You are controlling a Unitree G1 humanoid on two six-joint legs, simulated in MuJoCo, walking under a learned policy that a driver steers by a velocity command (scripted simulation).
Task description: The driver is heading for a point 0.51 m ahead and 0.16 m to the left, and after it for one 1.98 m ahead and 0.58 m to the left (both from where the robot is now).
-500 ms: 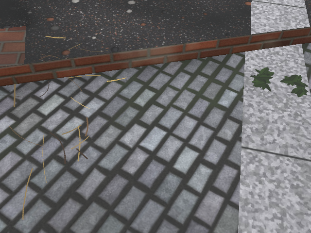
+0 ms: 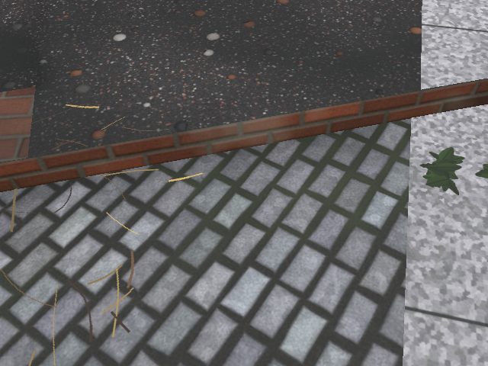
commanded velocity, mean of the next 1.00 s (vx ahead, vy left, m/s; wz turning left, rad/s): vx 0.50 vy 0.00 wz -0.01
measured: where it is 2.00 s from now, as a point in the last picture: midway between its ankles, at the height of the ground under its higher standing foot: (266, 197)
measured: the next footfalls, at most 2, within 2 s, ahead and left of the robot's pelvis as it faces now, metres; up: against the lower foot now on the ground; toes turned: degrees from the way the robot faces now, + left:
left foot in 0.22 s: +0.31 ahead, +0.15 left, +0.00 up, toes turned +3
right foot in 0.76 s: +0.61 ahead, -0.09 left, +0.00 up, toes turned -1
